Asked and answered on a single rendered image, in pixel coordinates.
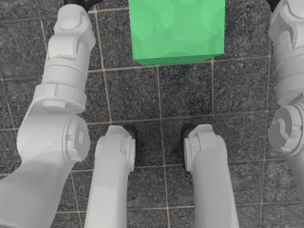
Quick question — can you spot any right robot shin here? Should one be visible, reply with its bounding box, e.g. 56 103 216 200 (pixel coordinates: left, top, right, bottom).
189 123 228 172

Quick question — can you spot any robot left forearm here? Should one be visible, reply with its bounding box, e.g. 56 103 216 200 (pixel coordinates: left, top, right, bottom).
16 4 96 156

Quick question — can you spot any robot right hand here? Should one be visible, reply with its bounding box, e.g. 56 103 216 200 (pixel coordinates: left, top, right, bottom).
266 0 280 13

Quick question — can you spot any robot right upper arm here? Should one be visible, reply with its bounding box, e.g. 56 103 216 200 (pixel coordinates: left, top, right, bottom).
268 103 304 210

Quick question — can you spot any robot right forearm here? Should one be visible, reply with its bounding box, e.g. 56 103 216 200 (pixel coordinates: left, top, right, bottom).
268 0 304 106

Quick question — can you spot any carton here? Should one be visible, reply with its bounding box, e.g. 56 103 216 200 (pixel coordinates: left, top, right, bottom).
128 0 225 66

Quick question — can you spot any robot left upper arm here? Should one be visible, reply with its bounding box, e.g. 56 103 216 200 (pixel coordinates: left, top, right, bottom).
0 113 91 228

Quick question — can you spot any robot left thigh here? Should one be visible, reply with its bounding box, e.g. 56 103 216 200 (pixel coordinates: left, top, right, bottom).
84 132 136 228

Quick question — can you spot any robot left hand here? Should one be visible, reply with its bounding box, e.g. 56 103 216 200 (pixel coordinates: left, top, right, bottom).
64 0 104 13

